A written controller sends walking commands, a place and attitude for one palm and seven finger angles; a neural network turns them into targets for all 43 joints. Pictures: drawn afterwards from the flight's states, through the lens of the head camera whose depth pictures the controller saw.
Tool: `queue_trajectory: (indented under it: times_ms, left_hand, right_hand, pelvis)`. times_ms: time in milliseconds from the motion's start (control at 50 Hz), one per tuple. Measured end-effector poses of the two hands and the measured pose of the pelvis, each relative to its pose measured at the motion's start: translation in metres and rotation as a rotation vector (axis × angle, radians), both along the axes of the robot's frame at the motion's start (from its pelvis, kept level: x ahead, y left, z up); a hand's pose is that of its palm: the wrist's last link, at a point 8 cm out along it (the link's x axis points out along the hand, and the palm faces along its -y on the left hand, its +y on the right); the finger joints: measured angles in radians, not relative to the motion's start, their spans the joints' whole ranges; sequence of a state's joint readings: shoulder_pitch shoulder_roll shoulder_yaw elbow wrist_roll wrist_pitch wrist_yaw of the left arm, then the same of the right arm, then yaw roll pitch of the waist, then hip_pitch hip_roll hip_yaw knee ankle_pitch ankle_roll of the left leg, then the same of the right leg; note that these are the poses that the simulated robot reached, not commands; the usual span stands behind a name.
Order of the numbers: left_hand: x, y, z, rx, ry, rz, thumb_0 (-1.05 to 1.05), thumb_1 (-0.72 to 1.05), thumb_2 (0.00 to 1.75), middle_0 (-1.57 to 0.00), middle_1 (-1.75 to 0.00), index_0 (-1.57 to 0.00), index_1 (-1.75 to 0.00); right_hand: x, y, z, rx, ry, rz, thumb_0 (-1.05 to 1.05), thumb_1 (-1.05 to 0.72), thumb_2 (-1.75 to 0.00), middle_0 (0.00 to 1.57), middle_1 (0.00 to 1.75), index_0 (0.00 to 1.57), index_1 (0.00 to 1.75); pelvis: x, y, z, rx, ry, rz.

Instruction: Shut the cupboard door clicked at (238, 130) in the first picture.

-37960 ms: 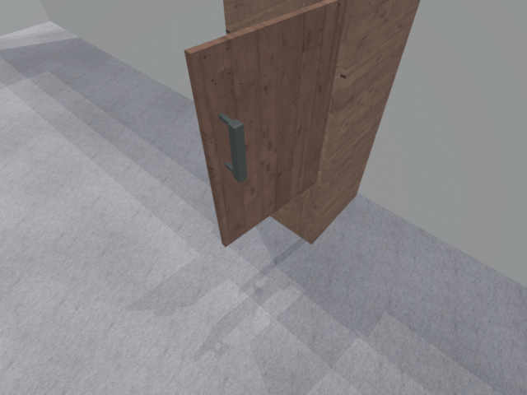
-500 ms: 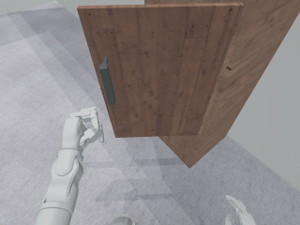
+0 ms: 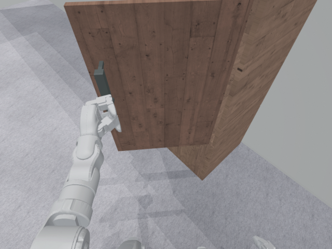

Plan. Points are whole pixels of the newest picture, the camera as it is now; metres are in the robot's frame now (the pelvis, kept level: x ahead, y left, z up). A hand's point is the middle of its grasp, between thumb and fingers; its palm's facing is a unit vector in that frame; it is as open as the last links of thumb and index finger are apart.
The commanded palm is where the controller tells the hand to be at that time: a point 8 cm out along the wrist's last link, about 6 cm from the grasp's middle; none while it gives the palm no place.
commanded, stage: bring the fist close to the handle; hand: left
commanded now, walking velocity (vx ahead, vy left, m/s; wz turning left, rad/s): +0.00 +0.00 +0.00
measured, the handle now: (106, 89) +0.51 +0.18 +0.09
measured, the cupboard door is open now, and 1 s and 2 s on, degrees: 53 48 37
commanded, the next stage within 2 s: push the door shut along its arc in 0.30 s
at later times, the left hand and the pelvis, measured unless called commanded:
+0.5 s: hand (118, 118) +0.41 +0.13 +0.09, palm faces +0.06 -1.00 -0.01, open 3.1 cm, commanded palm +0.39 +0.18 +0.09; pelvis -0.01 +0.00 +0.00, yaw +0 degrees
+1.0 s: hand (119, 97) +0.47 +0.14 +0.09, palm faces -0.05 -1.00 -0.01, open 3.1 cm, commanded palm +0.46 +0.18 +0.09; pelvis -0.01 +0.00 -0.01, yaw +0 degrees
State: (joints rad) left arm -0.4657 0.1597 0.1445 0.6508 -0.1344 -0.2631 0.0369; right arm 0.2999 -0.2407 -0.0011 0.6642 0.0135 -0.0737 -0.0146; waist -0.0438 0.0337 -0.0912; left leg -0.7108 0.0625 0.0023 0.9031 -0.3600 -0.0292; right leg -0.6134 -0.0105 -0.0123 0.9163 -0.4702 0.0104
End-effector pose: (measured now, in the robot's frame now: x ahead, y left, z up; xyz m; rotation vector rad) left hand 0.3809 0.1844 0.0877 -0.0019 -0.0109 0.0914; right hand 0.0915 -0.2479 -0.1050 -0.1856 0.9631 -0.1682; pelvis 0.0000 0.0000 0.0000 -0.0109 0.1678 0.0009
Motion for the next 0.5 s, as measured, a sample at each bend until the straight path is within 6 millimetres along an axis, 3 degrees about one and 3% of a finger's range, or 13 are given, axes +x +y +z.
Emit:
queue_trajectory:
  times_ms: [220, 500]
  left_hand:
    - [-0.006, 0.008, 0.001, 0.016, -0.019, 0.007, 0.02, 0.90, 0.90, -1.30, -1.50, -1.30, -1.50]
    - [0.001, -0.004, 0.002, 0.020, -0.036, -0.033, 0.02, 0.90, 0.90, -1.31, -1.50, -1.30, -1.50]
  right_hand:
    - [-0.021, -0.009, -0.003, -0.001, 0.051, -0.036, 0.01, -0.91, -0.90, 0.20, 0.30, 0.20, 0.30]
    - [-0.008, -0.002, -0.001, 0.001, 0.008, -0.017, 0.01, -0.91, -0.90, 0.20, 0.30, 0.20, 0.30]
  pelvis:
    - [-0.002, -0.002, 0.001, 0.003, -0.005, -0.007]
    - [-0.006, 0.001, -0.001, -0.002, 0.003, -0.002]
